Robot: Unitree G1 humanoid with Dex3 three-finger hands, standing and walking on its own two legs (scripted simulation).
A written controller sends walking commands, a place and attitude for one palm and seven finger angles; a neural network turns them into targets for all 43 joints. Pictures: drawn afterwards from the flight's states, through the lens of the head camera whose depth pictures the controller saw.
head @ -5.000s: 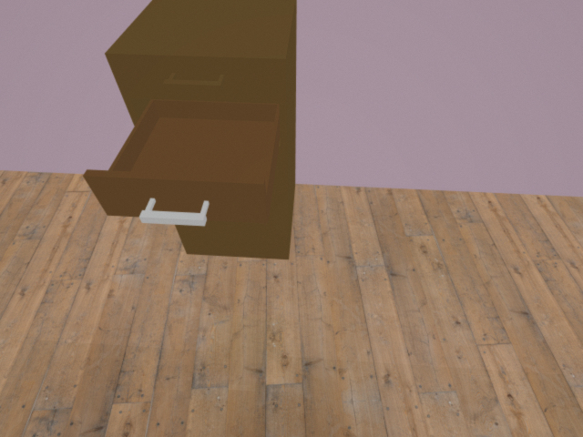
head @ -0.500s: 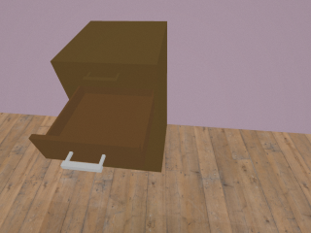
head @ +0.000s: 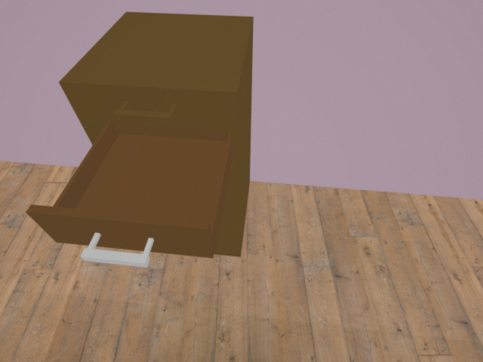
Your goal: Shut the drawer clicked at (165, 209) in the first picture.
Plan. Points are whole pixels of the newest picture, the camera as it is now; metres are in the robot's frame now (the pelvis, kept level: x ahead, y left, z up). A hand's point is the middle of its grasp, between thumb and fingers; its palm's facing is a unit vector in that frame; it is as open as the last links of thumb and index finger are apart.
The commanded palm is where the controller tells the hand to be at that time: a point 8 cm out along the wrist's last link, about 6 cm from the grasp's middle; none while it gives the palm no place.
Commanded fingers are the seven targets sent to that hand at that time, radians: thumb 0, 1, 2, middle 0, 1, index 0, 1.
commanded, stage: look again from close up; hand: left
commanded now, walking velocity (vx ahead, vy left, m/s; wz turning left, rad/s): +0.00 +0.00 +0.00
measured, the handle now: (119, 249) +0.35 +0.28 -0.10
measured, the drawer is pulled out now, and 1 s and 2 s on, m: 0.30 0.30 0.30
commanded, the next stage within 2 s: raise the hand and make a fist in 0.34 s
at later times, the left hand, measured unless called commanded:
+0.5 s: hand out of the picture +0.05 +0.18 -0.16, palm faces +0.14 -0.97 -0.22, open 7.2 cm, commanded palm +0.12 +0.22 -0.07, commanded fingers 0.00 0.90 0.90 -0.28 -0.39 -0.28 -0.39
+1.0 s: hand out of the picture +0.12 +0.21 -0.04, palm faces +0.07 -0.99 -0.08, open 5.2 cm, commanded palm +0.13 +0.26 -0.04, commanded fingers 0.00 0.90 0.90 -0.78 -0.93 -0.78 -0.93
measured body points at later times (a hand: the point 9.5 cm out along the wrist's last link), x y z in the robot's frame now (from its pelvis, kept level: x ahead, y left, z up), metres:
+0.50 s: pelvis +0.02 +0.00 +0.00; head +0.04 -0.01 +0.45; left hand +0.05 +0.23 -0.14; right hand +0.06 -0.23 -0.15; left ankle +0.02 +0.14 -0.74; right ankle -0.02 -0.12 -0.74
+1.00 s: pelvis -0.04 -0.01 -0.10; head +0.01 +0.01 +0.35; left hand +0.11 +0.27 -0.04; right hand +0.22 -0.23 -0.13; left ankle +0.02 +0.14 -0.74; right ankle -0.02 -0.12 -0.74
